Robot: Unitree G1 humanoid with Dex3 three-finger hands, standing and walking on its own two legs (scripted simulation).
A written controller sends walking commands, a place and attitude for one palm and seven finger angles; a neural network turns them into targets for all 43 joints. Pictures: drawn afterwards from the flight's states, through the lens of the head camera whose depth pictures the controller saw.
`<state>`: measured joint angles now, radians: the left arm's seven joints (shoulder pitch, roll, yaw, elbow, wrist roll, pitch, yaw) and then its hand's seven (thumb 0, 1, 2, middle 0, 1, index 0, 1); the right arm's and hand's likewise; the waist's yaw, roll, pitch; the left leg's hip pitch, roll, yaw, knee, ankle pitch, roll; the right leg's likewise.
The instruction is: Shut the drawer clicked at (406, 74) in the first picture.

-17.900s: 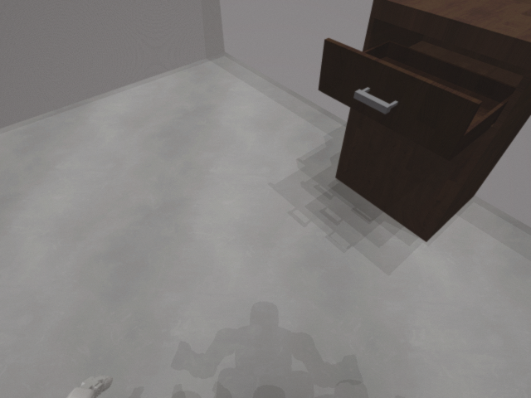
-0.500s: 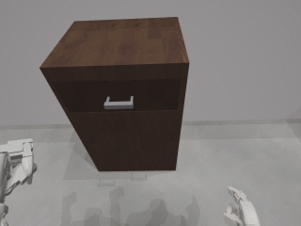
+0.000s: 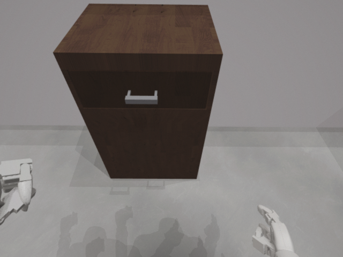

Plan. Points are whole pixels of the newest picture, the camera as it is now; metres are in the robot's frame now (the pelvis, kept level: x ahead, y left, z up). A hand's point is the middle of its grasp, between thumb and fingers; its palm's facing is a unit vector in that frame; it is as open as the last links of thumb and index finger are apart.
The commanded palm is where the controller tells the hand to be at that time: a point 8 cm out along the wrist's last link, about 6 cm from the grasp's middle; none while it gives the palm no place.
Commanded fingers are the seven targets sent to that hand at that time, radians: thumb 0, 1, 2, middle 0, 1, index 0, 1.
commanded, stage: step back with the hand held close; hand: left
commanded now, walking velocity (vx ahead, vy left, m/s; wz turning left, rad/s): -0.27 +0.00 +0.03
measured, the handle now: (142, 96) +0.66 +0.16 -0.04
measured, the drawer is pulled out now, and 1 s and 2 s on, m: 0.00 0.00 0.00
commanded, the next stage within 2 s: stop stepping back and stand still in 0.72 s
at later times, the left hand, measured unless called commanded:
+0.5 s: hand out of the picture +0.12 +0.26 +0.16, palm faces +0.39 -0.79 -0.46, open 3.3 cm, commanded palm +0.04 +0.30 +0.18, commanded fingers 0.00 0.90 0.90 -1.40 -1.60 -1.40 -1.60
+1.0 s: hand out of the picture +0.01 +0.20 +0.19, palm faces +0.26 -0.80 -0.54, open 3.2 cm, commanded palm -0.01 +0.24 +0.18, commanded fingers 0.00 0.90 0.90 -1.40 -1.60 -1.40 -1.60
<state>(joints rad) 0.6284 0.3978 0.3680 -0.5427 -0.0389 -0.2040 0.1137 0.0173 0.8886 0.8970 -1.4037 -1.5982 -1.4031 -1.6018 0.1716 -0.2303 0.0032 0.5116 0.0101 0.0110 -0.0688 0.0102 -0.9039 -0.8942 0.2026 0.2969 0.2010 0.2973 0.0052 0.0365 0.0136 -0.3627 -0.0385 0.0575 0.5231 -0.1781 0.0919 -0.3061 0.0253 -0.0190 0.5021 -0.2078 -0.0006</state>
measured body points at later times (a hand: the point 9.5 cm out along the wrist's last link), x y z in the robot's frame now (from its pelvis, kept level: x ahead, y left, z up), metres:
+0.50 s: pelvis -0.07 +0.00 -0.01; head -0.04 +0.04 +0.44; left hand +0.09 +0.30 +0.19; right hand +0.11 -0.23 -0.08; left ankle +0.01 +0.08 -0.73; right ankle -0.02 -0.12 -0.71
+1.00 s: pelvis -0.17 -0.03 +0.01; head -0.17 -0.02 +0.46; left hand -0.01 +0.24 +0.21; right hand -0.04 -0.29 -0.08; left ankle -0.10 +0.08 -0.70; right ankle -0.28 -0.13 -0.73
